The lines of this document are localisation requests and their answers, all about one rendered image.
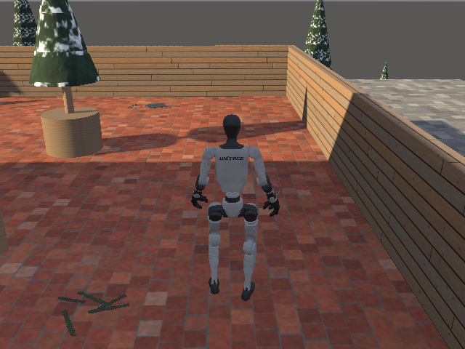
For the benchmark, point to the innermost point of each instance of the left robot hand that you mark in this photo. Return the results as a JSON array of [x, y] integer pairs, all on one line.
[[195, 203]]

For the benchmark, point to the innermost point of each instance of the right robot hand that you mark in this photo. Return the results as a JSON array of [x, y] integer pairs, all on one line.
[[274, 205]]

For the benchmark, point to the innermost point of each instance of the robot right upper arm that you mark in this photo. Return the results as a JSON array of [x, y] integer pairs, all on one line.
[[258, 163]]

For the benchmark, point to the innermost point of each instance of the robot left forearm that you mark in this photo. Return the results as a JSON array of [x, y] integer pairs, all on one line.
[[198, 189]]

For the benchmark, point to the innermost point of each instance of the left robot thigh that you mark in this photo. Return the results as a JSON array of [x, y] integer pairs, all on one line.
[[215, 212]]

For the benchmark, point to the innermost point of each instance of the robot left upper arm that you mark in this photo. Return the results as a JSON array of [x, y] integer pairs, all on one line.
[[208, 154]]

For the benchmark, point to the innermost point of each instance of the left robot foot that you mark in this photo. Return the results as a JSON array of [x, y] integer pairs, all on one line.
[[214, 287]]

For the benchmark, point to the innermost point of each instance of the robot right forearm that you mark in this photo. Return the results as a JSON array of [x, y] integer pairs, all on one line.
[[269, 191]]

